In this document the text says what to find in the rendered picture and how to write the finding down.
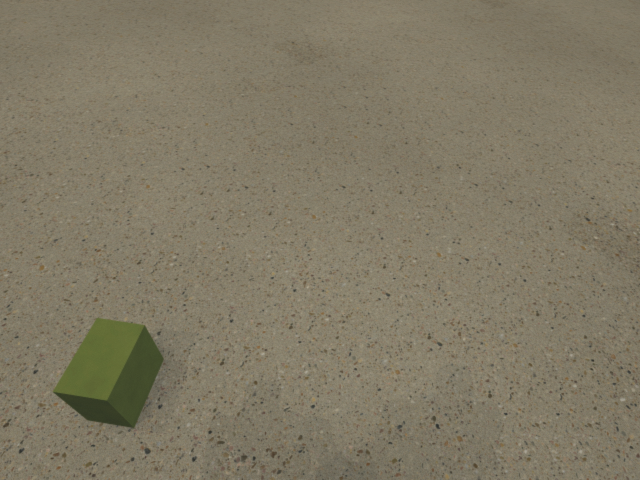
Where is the carton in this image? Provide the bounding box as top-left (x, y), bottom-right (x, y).
top-left (53, 318), bottom-right (164, 428)

